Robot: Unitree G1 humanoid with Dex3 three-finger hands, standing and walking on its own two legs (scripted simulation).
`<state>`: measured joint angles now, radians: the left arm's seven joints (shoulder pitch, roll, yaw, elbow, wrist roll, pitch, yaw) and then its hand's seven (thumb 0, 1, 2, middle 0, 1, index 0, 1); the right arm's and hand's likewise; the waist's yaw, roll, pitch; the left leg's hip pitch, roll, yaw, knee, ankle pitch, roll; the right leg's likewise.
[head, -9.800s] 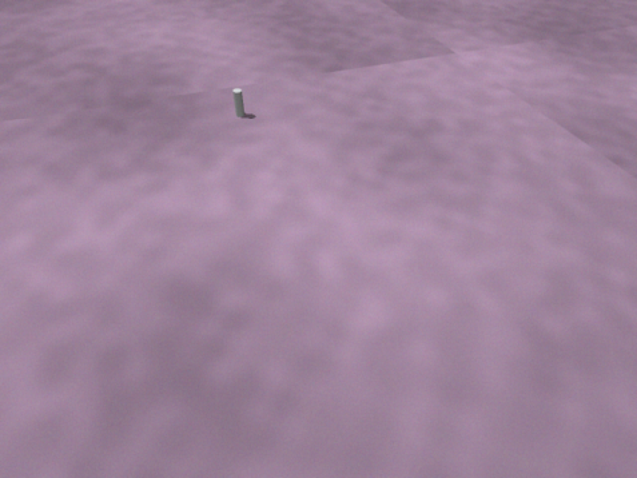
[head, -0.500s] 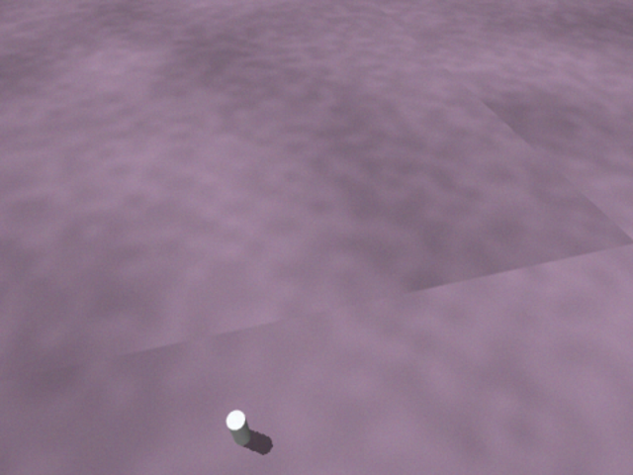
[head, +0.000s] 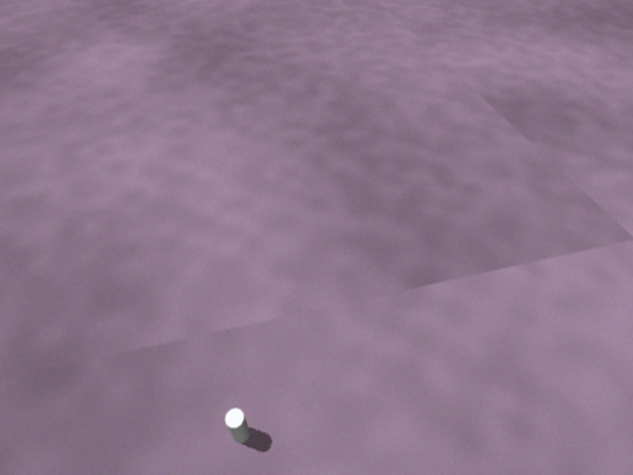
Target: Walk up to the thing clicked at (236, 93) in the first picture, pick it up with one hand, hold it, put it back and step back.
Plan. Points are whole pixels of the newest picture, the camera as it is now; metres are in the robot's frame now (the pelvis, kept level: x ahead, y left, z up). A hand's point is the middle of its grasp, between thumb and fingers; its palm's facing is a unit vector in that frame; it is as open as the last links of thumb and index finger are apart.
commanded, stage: stand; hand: left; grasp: from the side
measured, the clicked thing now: (238, 426) +0.38 +0.19 -0.71
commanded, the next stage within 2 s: go down in 0.18 s
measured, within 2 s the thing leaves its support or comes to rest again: neither
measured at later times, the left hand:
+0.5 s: hand out of the picture +0.15 +0.25 -0.16, palm faces +0.03 -0.95 -0.32, open 10.6 cm
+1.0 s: hand out of the picture +0.15 +0.27 -0.19, palm faces +0.06 -0.94 -0.32, open 17.1 cm
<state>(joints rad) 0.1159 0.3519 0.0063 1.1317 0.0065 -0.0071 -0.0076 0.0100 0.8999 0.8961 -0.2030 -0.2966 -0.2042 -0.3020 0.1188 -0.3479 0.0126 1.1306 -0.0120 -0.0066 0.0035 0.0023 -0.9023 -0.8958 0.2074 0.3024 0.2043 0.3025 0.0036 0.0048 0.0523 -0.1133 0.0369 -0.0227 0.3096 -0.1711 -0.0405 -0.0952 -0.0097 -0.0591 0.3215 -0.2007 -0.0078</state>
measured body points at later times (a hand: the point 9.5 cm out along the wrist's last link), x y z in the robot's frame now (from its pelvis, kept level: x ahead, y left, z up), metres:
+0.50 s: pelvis -0.02 +0.00 -0.02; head +0.04 +0.01 +0.43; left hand +0.15 +0.30 -0.14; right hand +0.09 -0.27 -0.14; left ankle +0.00 +0.15 -0.75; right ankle -0.02 -0.11 -0.75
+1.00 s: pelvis -0.01 +0.02 -0.07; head +0.07 +0.03 +0.37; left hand +0.15 +0.32 -0.17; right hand +0.15 -0.24 -0.16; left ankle +0.00 +0.15 -0.75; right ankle -0.02 -0.11 -0.75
